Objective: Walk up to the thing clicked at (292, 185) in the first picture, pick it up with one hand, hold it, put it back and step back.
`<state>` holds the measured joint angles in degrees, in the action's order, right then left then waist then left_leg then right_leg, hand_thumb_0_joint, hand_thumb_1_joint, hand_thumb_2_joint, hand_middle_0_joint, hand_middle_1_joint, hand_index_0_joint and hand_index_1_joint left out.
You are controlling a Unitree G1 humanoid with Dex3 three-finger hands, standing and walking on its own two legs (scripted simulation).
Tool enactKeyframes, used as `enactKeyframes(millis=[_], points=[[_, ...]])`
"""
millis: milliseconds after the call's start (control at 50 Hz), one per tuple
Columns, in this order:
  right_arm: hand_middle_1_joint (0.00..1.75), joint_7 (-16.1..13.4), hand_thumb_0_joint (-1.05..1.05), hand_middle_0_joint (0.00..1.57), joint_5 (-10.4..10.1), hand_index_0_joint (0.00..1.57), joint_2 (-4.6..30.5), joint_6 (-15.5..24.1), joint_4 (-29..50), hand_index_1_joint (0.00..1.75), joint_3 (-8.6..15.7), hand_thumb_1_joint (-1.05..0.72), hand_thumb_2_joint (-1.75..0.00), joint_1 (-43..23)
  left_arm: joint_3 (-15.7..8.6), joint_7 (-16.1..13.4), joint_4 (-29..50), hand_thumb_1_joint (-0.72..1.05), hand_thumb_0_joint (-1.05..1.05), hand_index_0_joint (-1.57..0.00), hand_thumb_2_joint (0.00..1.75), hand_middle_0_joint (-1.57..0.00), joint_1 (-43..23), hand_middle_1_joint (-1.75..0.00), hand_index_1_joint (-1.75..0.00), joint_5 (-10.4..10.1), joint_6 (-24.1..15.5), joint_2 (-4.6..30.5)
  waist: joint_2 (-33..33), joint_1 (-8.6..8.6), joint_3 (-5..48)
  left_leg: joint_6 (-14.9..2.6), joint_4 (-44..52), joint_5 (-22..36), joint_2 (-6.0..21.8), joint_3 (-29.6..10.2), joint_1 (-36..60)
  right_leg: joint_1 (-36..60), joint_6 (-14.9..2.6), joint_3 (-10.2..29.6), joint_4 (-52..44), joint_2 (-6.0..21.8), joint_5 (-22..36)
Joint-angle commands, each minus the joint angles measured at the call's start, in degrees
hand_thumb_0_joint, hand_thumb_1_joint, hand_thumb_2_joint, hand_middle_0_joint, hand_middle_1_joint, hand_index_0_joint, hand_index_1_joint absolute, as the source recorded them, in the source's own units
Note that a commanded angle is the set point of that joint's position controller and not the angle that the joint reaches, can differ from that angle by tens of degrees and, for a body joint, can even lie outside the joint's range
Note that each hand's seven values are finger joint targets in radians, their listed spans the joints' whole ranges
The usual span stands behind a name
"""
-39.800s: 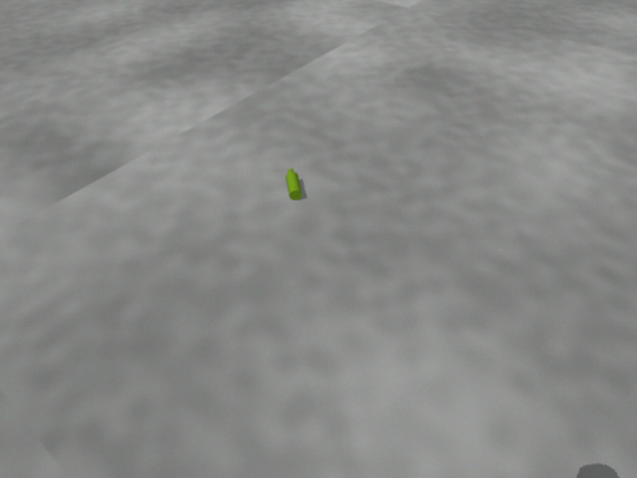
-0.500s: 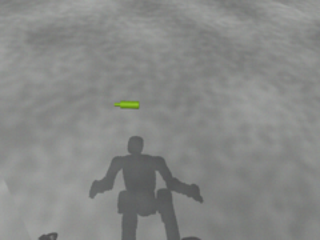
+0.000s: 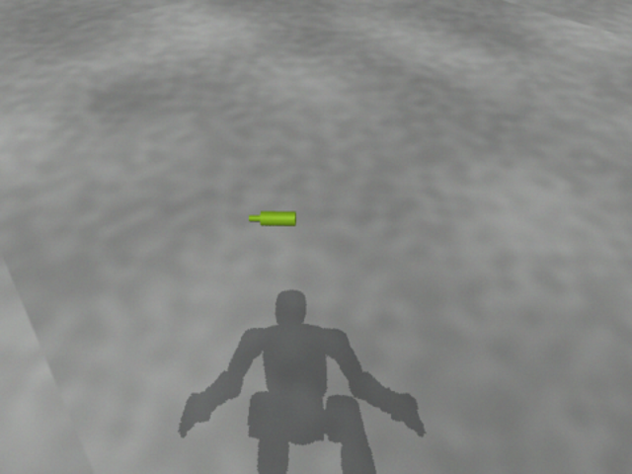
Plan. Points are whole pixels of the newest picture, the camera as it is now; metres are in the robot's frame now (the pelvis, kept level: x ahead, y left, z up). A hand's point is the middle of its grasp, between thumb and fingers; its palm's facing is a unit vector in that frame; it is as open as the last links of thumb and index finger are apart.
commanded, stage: step back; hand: left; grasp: from above
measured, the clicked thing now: (272, 218) +1.23 +0.24 -0.73
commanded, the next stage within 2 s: stand in 0.48 s
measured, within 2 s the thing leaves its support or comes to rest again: neither
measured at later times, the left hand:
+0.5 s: hand out of the picture +0.15 +0.22 -0.14, palm faces +0.01 -0.94 -0.35, open 7.4 cm
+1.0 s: hand out of the picture +0.11 +0.23 -0.13, palm faces +0.00 -0.94 -0.34, open 7.4 cm
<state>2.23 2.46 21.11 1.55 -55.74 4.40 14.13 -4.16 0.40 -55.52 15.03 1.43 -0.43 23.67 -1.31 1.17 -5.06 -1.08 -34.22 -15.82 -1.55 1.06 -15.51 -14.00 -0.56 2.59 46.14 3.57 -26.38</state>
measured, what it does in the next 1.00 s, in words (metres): steps on the spot: right foot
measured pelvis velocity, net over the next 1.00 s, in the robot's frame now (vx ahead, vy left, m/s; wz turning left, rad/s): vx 0.04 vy -0.02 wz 0.02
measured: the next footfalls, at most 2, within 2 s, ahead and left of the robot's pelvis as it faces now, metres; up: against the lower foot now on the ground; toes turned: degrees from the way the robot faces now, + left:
right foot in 0.30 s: +0.13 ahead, -0.15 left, +0.00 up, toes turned -2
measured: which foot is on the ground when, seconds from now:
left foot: down 0.00-1.00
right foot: up 0.00-0.28, down 0.30-1.00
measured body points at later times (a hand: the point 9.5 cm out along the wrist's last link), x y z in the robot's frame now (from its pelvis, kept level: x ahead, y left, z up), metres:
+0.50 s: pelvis +0.03 -0.02 +0.00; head +0.05 -0.03 +0.45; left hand +0.15 +0.27 -0.12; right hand +0.11 -0.33 -0.14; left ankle +0.01 +0.10 -0.72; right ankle +0.09 -0.14 -0.73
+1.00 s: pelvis +0.04 -0.02 +0.02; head +0.04 -0.03 +0.47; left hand +0.11 +0.28 -0.11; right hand +0.14 -0.32 -0.11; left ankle +0.01 +0.10 -0.73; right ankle +0.09 -0.14 -0.73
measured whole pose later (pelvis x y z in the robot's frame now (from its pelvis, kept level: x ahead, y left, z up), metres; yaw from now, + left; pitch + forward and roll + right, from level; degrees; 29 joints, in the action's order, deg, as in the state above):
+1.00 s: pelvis +0.04 -0.02 +0.02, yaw +1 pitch -3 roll +0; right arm 0.8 0.8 19.7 1.3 -64.2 0.7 5.2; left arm 0.5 0.8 -65.7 5.2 0.4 -1.5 20.0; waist 0.0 0.6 -2.7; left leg 0.9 -18.8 -12.9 0.3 -0.4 -2.7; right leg -10.1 0.2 -2.7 20.6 1.9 -7.3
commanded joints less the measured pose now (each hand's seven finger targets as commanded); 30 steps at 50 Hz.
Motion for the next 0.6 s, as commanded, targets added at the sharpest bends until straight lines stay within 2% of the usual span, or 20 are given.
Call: enactKeyframes(millis=[0, 20, 60, 160, 200, 220, 260, 280, 300, 320, 340, 360, 400, 440, 460, 480, 500, 520, 540, 580], points=[[0.3, -2.01, 0.0, 0.2, -0.95, 0.2, 18.14, 1.98, 4.65, 0.3, 4.64, -0.9, -0.9, 2.61, -2.2, -0.98, 5.68, 0.9, 0.0, -0.2, 0.9, -0.2, -3.55, -0.3, -0.3, -0.53, -1.05, 11.93, 4.46, -2.13, 1.85, -12.2, 18.41, -4.57, 19.74, -28.25, 9.19, -17.59, -2.63, 5.32, 16.39, -1.82, -3.65], [0.3, -2.35, 0.0, 0.2, -1.09, 0.2, 16.0, 2.41, 5.5, 0.3, 3.88, -0.9, -0.9, 1.11, -2.21, -0.69, 5.33, 0.9, 0.0, -0.2, 0.9, -0.2, -2.28, -0.3, -0.3, -0.67, -1.11, 11.11, 4.83, -1.11, 1.88, -9.45, 17.23, 1.26, 17.34, -23.53, 11.08, -18.52, -2.68, 5.28, 14.76, -1.14, -0.73], [0.3, -2.67, 0.0, 0.2, -1.47, 0.2, 15.0, 3.04, 5.03, 0.3, 3.46, -0.9, -0.9, 2.26, -2.16, -0.11, 5.1, 0.9, 0.0, -0.2, 0.9, -0.2, -1.5, -0.3, -0.3, -0.67, -1.02, 10.16, 6.4, -1.31, 1.58, -7.8, 15.78, 13.5, 15.43, -17.84, 10.95, -17.05, -1.74, 3.22, 11.31, -0.68, 2.89], [0.3, -3.36, 0.0, 0.2, -1.29, 0.2, 12.75, 2.22, 6.19, 0.3, 1.93, -0.9, -0.9, -1.45, -1.5, -0.17, 5.08, 0.9, 0.0, -0.2, 0.9, -0.2, -3.46, -0.3, -0.3, -0.98, -0.62, 7.7, 10.87, -0.83, 2.2, -9.48, 11.7, 28.06, 14.35, -9.36, 3.46, -6.09, 0.03, -2.1, -2.24, -0.27, 5.62], [0.3, -3.43, 0.0, 0.2, -1.48, 0.2, 13.04, 1.39, 6.47, 0.3, 1.53, -0.9, -0.9, -2.64, -1.77, -0.51, 4.44, 0.9, 0.0, -0.2, 0.9, -0.2, -3.81, -0.3, -0.3, -1.07, -0.81, 7.8, 11.6, -0.77, 4.13, -8.75, 8.38, 31.64, 13.64, -8.22, 1.17, -0.61, -0.01, -4.24, -7.18, -1.8, 8.17], [0.3, -3.48, 0.0, 0.2, -1.8, 0.2, 13.18, 0.92, 6.41, 0.3, 1.45, -0.9, -0.9, -3.39, -1.81, -0.72, 3.74, 0.9, 0.0, -0.2, 0.9, -0.2, -2.95, -0.3, -0.3, -1.05, -0.85, 7.19, 11.36, 0.04, 5.93, -7.88, 5.74, 30.32, 13.04, -7.55, 0.88, 2.43, -0.38, -4.95, -11.69, -2.39, 12.84], [0.3, -3.61, 0.0, 0.2, -2.56, 0.2, 11.64, -0.14, 6.42, 0.3, 0.6, -0.9, -0.9, -4.57, -2.47, -1.12, 2.3, 0.9, 0.0, -0.2, 0.9, -0.2, -1.78, -0.3, -0.3, -0.58, -1.14, 8.91, 6.57, 1.36, 7.74, -4.61, 0.08, 19.4, 9.5, -6.88, -2.95, 9.99, -1.02, -4.13, -19.41, -3.14, 19.68], [0.3, -3.67, 0.0, 0.2, -2.89, 0.2, 9.93, -0.28, 6.54, 0.3, -0.13, -0.9, -0.9, -4.16, -3.04, -1.36, 2.51, 0.9, 0.0, -0.2, 0.9, -0.2, -1.96, -0.3, -0.3, -0.02, -1.44, 11.21, 1.85, 1.62, 9.22, -2.65, -3.29, 12.68, 7.41, -6.35, -6.13, 12.62, -2.26, 1.0, -18.94, 0.89, 23.64], [0.3, -3.73, 0.0, 0.2, -3.03, 0.2, 7.92, -0.46, 6.59, 0.3, -0.73, -0.9, -0.9, -2.39, -3.46, -1.51, 3.16, 0.9, 0.0, -0.2, 0.9, -0.2, -3.91, -0.3, -0.3, 0.39, -1.68, 13.58, -5.66, 0.1, 8.84, -0.69, -7.91, 1.21, 2.62, -5.41, -9.06, 10.85, -5.09, 12.31, -23.06, 8.88, 21.86], [0.3, -4.05, 0.0, 0.2, -2.8, 0.2, 8.56, -1.16, 5.16, 0.3, -0.49, -0.9, -0.9, -0.74, -3.19, -1.29, 4.14, 0.9, 0.0, -0.2, 0.9, -0.2, -8.12, -0.3, -0.3, -0.29, -1.52, 14.81, -7.53, -0.58, 8.49, 0.16, -12.4, -14.14, 0.47, -3.63, -3.62, 1.31, -11.59, 19.04, -27.47, 16.81, 13.87], [0.3, -4.13, 0.0, 0.2, -2.35, 0.2, 10.43, -1.49, 3.22, 0.3, 0.33, -0.9, -0.9, 0.06, -2.86, -1.21, 5.43, 0.9, 0.0, -0.2, 0.9, -0.2, -12.81, -0.3, -0.3, 0.06, -1.35, 15.14, -8.32, -1.52, 5.73, 0.7, -15.01, -16.96, 1.85, -3.29, 1.17, -6.97, -14.36, 21.14, -27.6, 18.16, 10.28], [0.3, -3.91, 0.0, 0.2, -2.15, 0.2, 11.06, -1.53, 2.22, 0.3, 0.48, -0.9, -0.9, 0.92, -2.64, -1.14, 5.43, 0.9, 0.0, -0.2, 0.9, -0.2, -14.0, -0.3, -0.3, 0.07, -1.06, 13.71, -7.55, -2.01, 3.36, 0.37, -13.27, -16.58, 2.2, -3.65, 1.85, -9.81, -12.87, 18.18, -27.78, 15.96, 7.63], [0.3, -3.46, 0.0, 0.2, -2.11, 0.2, 10.57, -1.1, 1.18, 0.3, 0.06, -0.9, -0.9, -0.38, -2.33, -1.23, 4.87, 0.9, 0.0, -0.2, 0.9, -0.2, -14.03, -0.3, -0.3, 0.11, -1.17, 12.16, -6.96, -1.82, 2.84, -0.49, -9.08, -12.21, 1.25, -3.16, -0.6, -6.33, -9.27, 11.58, -25.66, 11.48, 10.14], [0.3, -3.4, 0.0, 0.2, -1.62, 0.2, 9.48, -0.7, 0.25, 0.3, -0.26, -0.9, -0.9, 0.49, -2.5, -1.1, 3.97, 0.9, 0.0, -0.2, 0.9, -0.2, -14.32, -0.3, -0.3, 0.21, -1.15, 11.91, -8.91, -1.46, 4.52, -0.2, -3.61, -8.58, 1.78, -1.26, 0.12, -3.85, -7.91, 9.77, -23.86, 10.19, 10.15], [0.3, -3.13, 0.0, 0.2, -1.53, 0.2, 8.74, -0.32, 0.78, 0.3, -0.05, -0.9, -0.9, 1.11, -0.92, -0.88, 2.85, 0.9, 0.0, -0.2, 0.9, -0.2, -12.86, -0.3, -0.3, -0.6, -1.16, 11.82, -9.07, -3.08, 5.28, -0.45, 7.16, -3.87, 2.43, -2.5, 5.72, -2.91, -6.22, 8.77, -24.35, 8.31, 14.56], [0.3, -3.1, 0.0, 0.2, -1.25, 0.2, 9.59, 0.41, 0.12, 0.3, 0.02, -0.9, -0.9, 1.03, -0.67, -0.71, 2.62, 0.9, 0.0, -0.2, 0.9, -0.2, -12.95, -0.3, -0.3, -1.15, -1.07, 9.97, -5.91, -3.22, 6.34, -0.41, 12.22, 2.77, 5.04, -6.16, 8.53, -2.76, -4.07, 6.43, -21.41, 6.64, 17.62], [0.3, -3.19, 0.0, 0.2, -0.76, 0.2, 11.67, 1.03, 0.05, 0.3, 0.18, -0.9, -0.9, -0.85, -0.19, -0.64, 2.6, 0.9, 0.0, -0.2, 0.9, -0.2, -12.47, -0.3, -0.3, -1.79, -1.15, 7.55, -0.62, -1.91, 7.92, -1.64, 13.76, 9.4, 9.67, -13.04, 7.99, -1.13, -2.09, 3.06, -16.78, 3.39, 21.1], [0.3, -3.13, 0.0, 0.2, -0.74, 0.2, 12.95, 1.37, 0.72, 0.3, -0.08, -0.9, -0.9, -4.49, 0.11, -0.55, 1.87, 0.9, 0.0, -0.2, 0.9, -0.2, -11.08, -0.3, -0.3, -2.13, -1.05, 6.58, -0.17, 0.39, 7.74, -2.48, 14.52, 10.16, 11.79, -14.51, 4.9, 1.82, -1.19, 0.91, -17.33, 1.1, 19.27], [0.3, -2.86, 0.0, 0.2, -1.14, 0.2, 13.77, 1.49, 0.87, 0.3, -0.2, -0.9, -0.9, -8.6, 0.24, -0.57, 0.83, 0.9, 0.0, -0.2, 0.9, -0.2, -11.18, -0.3, -0.3, -2.18, -1.23, 6.73, 1.21, 1.72, 7.16, -2.71, 12.08, 7.91, 11.04, -13.45, -0.33, 7.78, -0.94, 1.38, -20.8, 1.76, 18.7], [0.3, -2.61, 0.0, 0.2, -1.83, 0.2, 10.91, 1.41, -0.47, 0.3, -0.95, -0.9, -0.9, -9.2, 0.38, -0.42, -0.47, 0.9, 0.0, -0.2, 0.9, -0.2, -13.87, -0.3, -0.3, -1.46, -1.77, 7.37, 1.65, 0.33, 7.77, -0.77, 13.45, 7.7, 8.44, -8.98, 0.92, 10.42, -1.47, 3.04, -21.68, 4.03, 23.12]])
